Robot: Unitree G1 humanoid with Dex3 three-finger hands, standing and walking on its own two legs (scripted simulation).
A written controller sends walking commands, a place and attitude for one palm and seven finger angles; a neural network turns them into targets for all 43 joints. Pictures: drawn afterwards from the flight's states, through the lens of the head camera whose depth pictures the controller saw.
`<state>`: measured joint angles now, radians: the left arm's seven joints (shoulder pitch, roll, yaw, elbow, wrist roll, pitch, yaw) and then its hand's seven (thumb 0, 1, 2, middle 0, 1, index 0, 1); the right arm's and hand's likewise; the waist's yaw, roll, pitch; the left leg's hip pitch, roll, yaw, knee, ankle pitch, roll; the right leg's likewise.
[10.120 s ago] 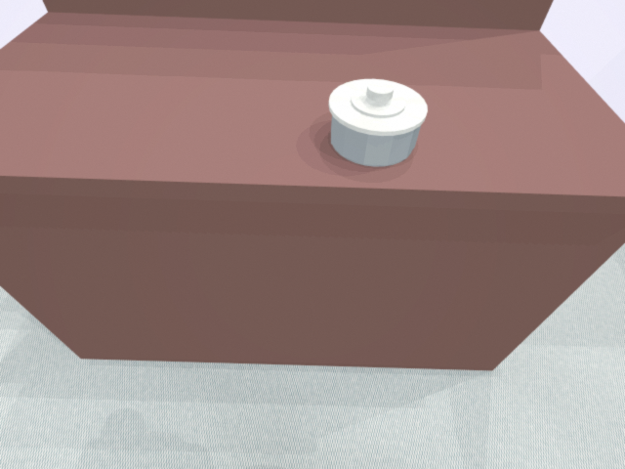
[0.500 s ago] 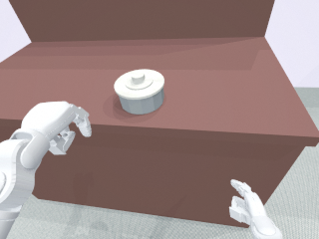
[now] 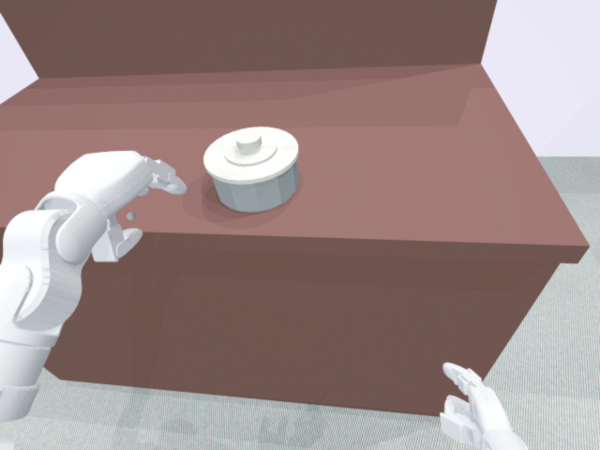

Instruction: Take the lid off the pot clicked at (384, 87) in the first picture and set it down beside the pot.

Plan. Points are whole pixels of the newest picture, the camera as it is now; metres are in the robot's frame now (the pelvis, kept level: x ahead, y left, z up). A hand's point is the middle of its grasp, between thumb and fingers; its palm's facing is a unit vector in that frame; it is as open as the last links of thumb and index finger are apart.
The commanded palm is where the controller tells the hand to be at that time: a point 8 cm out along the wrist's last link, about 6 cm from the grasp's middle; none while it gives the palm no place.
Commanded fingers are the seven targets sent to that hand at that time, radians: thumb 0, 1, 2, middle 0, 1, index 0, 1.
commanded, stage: move the open hand above the knob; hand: left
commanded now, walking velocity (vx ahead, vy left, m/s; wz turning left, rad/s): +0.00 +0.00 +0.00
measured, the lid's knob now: (248, 140) +0.55 +0.17 +0.16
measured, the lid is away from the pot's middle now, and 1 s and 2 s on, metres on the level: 0.00 0.00 0.00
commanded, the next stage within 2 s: none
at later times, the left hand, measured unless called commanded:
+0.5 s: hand (169, 176) +0.37 +0.22 +0.21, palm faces -0.09 -0.09 -0.99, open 10.0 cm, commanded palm +0.34 +0.22 +0.29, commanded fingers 0.00 -0.36 1.63 -0.87 -0.08 -0.87 -0.08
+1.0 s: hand (188, 153) +0.43 +0.21 +0.21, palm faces -0.16 -0.08 -0.98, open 10.0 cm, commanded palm +0.41 +0.21 +0.29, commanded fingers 0.00 -0.36 1.63 -0.87 -0.08 -0.87 -0.08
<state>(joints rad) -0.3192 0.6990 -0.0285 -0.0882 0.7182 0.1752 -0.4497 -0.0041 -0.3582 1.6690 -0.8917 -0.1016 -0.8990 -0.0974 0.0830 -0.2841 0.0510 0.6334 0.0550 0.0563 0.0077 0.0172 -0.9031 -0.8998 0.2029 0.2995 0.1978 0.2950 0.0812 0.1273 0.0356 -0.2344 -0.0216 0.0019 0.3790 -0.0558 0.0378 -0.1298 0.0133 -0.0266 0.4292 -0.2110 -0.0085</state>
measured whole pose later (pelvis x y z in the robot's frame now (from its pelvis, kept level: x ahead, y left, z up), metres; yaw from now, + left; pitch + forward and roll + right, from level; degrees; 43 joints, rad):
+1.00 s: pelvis +0.05 +0.00 +0.00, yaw +0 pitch +0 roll +0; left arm -0.70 0.62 -0.20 0.18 0.79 0.32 -0.54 0.00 -0.36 1.63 -0.88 -0.09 -0.88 -0.08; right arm 0.08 -0.29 0.06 0.63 0.06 0.08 0.02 0.02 -0.90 -0.90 0.20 0.30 0.20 0.29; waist 0.05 0.10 0.00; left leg -0.29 -0.04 0.00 0.42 -0.14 0.05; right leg -0.16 0.00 -0.03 0.43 -0.27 0.00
